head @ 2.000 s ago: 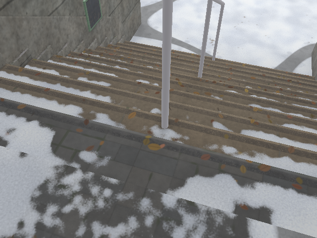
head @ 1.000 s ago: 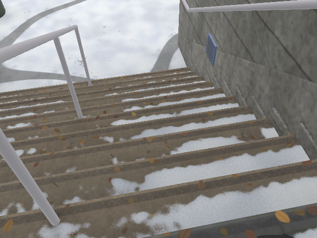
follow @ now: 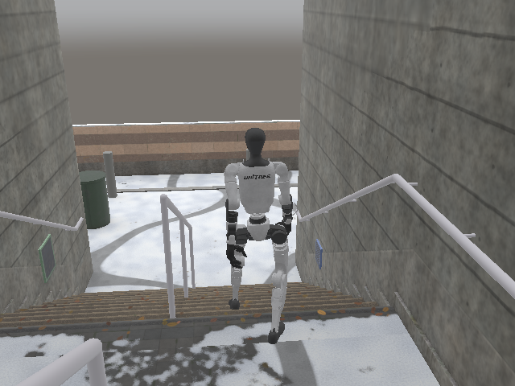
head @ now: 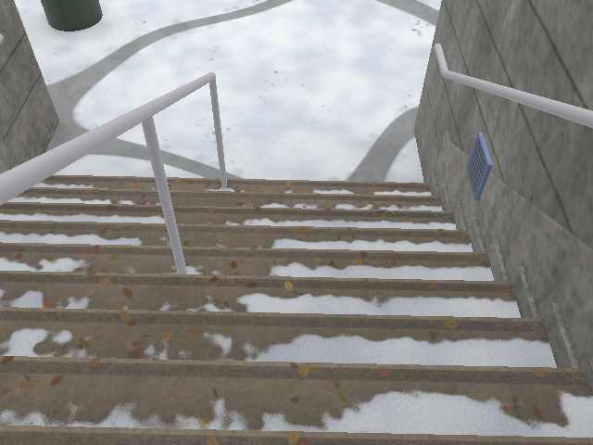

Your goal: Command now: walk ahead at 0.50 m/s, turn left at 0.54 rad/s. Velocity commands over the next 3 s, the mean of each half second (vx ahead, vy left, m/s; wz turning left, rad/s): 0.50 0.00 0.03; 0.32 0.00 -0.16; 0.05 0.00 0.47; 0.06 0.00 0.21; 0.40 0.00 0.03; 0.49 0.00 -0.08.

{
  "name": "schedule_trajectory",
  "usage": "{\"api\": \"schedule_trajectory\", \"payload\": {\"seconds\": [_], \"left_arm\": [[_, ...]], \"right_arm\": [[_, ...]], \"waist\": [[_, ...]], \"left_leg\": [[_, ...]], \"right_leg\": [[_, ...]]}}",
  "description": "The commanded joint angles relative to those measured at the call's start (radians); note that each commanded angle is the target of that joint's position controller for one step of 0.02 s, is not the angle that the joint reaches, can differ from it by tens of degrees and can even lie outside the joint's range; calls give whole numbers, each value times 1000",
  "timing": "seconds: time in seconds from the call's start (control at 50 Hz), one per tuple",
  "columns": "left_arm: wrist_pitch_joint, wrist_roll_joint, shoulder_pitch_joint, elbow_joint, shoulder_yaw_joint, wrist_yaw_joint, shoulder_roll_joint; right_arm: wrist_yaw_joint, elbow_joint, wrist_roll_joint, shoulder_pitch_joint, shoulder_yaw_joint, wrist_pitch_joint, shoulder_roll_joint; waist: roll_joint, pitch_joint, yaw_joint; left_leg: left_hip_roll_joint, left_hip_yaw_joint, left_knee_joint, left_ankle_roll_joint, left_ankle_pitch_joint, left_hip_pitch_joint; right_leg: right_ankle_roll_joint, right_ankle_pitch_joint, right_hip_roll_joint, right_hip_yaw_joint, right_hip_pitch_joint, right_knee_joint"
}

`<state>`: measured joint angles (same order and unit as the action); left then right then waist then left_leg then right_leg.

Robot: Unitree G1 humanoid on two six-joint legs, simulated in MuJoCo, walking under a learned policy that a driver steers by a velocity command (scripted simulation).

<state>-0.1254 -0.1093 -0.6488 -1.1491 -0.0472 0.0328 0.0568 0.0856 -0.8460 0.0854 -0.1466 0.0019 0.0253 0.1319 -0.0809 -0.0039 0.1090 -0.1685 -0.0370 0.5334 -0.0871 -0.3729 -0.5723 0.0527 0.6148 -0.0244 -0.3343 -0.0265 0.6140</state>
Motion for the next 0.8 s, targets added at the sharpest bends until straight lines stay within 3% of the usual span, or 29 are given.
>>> {"api": "schedule_trajectory", "payload": {"seconds": [0.02, 0.06, 0.1, 0.12, 0.14, 0.16, 0.18, 0.2, 0.22, 0.26, 0.28, 0.3, 0.32, 0.34, 0.36, 0.4, 0.44, 0.46, 0.48, 0.5, 0.54, 0.62, 0.66, 0.68, 0.7, 0.72, 0.74, 0.76, 0.8], "left_arm": [[18, 19, -100, -5, 30, 39, 149], [53, 8, -145, -19, 36, 48, 140], [69, -14, -126, -8, 44, 30, 157], [78, -12, -41, 26, 60, -6, 213], [96, -36, -65, 20, 53, -54, 215], [93, -16, -324, -41, 16, -119, 63], [56, 42, -226, 12, 30, -151, 147], [15, 93, 105, 143, 41, -154, 175], [-5, 110, 240, 189, 56, -132, 232], [10, 95, 257, 199, 72, -103, 189], [23, 81, 238, 213, 50, -98, 88], [35, 19, 212, 198, 33, -95, 26], [51, 2, 192, 180, 38, -105, 30], [63, 1, 141, 161, 50, -117, 68], [70, 4, 157, 175, 56, -129, 96], [55, 8, 167, 193, 51, -152, 114], [47, 8, 332, 242, 38, -138, 126], [42, 17, 372, 241, 28, -132, 132], [53, 19, 397, 239, 35, -128, 142], [72, 21, 442, 271, 40, -128, 174], [86, 10, 550, 318, 52, -122, 211], [78, -11, 691, 337, 34, -109, 165], [56, 18, 449, 226, 74, -90, 220], [40, 31, 153, 108, 122, -84, 307], [49, 12, -60, 50, 168, -97, 445], [59, 36, -180, 23, 175, -110, 493], [47, 33, -168, 15, 177, -95, 455], [47, 45, -49, 48, 164, -87, 384], [52, 31, 170, 78, 114, -111, 272]], "right_arm": [[-3, 72, 17, 158, -1, -1, 30], [-15, 44, 18, 190, -6, 8, 20], [-38, -47, 9, 43, 24, 26, 78], [-50, -151, -14, -195, 60, 47, 144], [-41, -208, -16, -413, 109, 50, 263], [-19, -278, -34, -699, 129, 41, 371], [-11, -321, -4, -857, 134, 36, 346], [-25, -344, -9, -802, 138, 39, 312], [-33, -313, -17, -664, 124, 40, 280], [-34, -232, 27, -394, 70, 49, 152], [-38, -208, 28, -322, 51, 55, 115], [-63, -166, 17, -242, 8, 76, 2], [-72, -148, -9, -217, -1, 96, -7], [-73, -158, -17, -243, 1, 107, 38], [-70, -175, 6, -280, 1, 113, 79], [-70, -183, 54, -320, -9, 114, 95], [-107, -257, 27, -504, -37, 120, 32], [-116, -226, 46, -443, -51, 117, 34], [-104, -207, 60, -417, -56, 104, 44], [-88, -203, 79, -397, -57, 99, 57], [-76, -218, 60, -447, -51, 98, 89], [-111, -297, 9, -575, -5, 53, 164], [-87, -271, 39, -486, 12, 34, 184], [-57, -267, 67, -464, 7, 20, 182], [-5, -289, 51, -601, -14, 13, 57], [25, -218, 1, -561, -10, 29, 63], [20, -124, -53, -286, 13, 52, 138], [5, -47, -66, -163, -3, 74, 124], [-19, -66, -62, -199, 2, 78, 127]], "waist": [[79, 217, 52], [80, 224, 74], [43, 168, 12], [-33, 63, -96], [-101, -58, -201], [-205, -456, -193], [-104, -583, -326], [-96, -328, -370], [-21, -138, -331], [61, 4, -140], [56, 61, -75], [88, 121, -49], [56, 175, -44], [63, 137, -40], [16, 113, -37], [62, 81, -43], [61, 108, -153], [106, 99, -143], [48, 73, -130], [41, 105, -126], [62, 190, -164], [71, 245, -269], [122, 133, -149], [166, 34, -33], [340, -234, -11], [301, -490, 26], [218, -291, 103], [140, -204, 92], [92, 20, -82]], "left_leg": [[-7, 39, -175, 15, 47, -78], [-15, 37, -240, 21, 76, -31], [19, 56, -278, 18, 40, 165], [99, 150, -295, 24, -81, 508], [67, 131, -179, -17, -220, 915], [-137, -21, 241, -248, -791, 1467], [-258, -204, 235, -373, -877, 1569], [-299, -298, 68, -348, -400, 1425], [-306, -277, 5, -303, -269, 1076], [-226, -87, -46, -237, -219, 475], [-219, -66, -97, -216, 70, 277], [-162, -44, -220, -187, 316, 96], [-144, -33, -277, -202, 403, -7], [-145, 3, -286, -223, 412, -5], [-147, 4, -244, -228, 351, 12], [-139, 59, -123, -197, 280, 71], [-177, 4, -33, -161, 421, 413], [-100, 108, 33, -98, 516, 295], [-36, 164, 7, -92, 586, 85], [-52, 171, 14, -77, 691, 4], [-118, 125, 60, -68, 785, 105], [-201, 19, 167, -61, 643, 493], [-117, 136, 428, -21, 426, 437], [-50, 213, 690, 44, 471, 269], [92, 248, 1120, 138, 1048, -56], [126, 148, 1385, 161, 1271, -166], [106, 136, 1466, 171, 1305, -399], [25, 66, 1303, 134, 1269, -466], [-38, 23, 1077, 104, 1162, -226]], "right_leg": [[-165, -386, -270, 171, 55, -71], [-152, -422, -297, 209, 32, -53], [-109, -467, -264, 175, 64, 120], [-96, -423, -189, 98, 194, 313], [-51, -294, -133, 100, 429, 546], [10, 238, -39, 154, 591, 1086], [12, 311, 11, 313, 732, 1380], [-23, 262, -38, 313, 1122, 1422], [-41, 196, -120, 333, 1161, 1388], [-114, -33, -156, 371, 869, 1128], [-160, -108, -164, 411, 796, 1036], [-205, -411, -213, 473, 738, 749], [-217, -559, -194, 446, 709, 613], [-212, -610, -154, 412, 656, 514], [-205, -634, -147, 410, 661, 542], [-181, -770, -145, 425, 695, 518], [-138, -1042, -207, 514, 1005, 228], [-142, -1272, -195, 480, 856, 46], [-145, -1291, -125, 368, 571, 94], [-150, -1269, -116, 346, 492, 134], [-165, -1112, -113, 334, 558, 27], [-158, -849, -118, 320, 676, -260], [-163, -949, -49, 225, 335, -312], [-187, -1177, -31, 198, -65, -324], [-348, -1712, -170, 339, -608, -10], [-467, -1912, -332, 524, -829, 95], [-459, -1936, -377, 565, -710, 49], [-423, -1530, -401, 521, -520, 0], [-359, -1426, -374, 462, 101, -108]]}}
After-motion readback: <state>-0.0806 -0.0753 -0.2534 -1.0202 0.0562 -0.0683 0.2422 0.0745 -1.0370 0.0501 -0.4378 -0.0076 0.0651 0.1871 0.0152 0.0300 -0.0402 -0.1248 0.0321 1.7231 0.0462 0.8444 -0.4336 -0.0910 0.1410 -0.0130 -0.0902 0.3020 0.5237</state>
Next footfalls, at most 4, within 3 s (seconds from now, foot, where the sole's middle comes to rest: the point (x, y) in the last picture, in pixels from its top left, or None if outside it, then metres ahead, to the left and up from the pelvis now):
0.14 left None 0.23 0.17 -0.89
0.68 right None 0.52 -0.12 -1.06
1.02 left None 0.60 0.08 -1.05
1.36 right None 0.62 -0.17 -1.06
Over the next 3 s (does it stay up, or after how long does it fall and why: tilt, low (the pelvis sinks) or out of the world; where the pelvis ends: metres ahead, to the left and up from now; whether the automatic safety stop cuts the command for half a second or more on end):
stays up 1.01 -0.03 -0.59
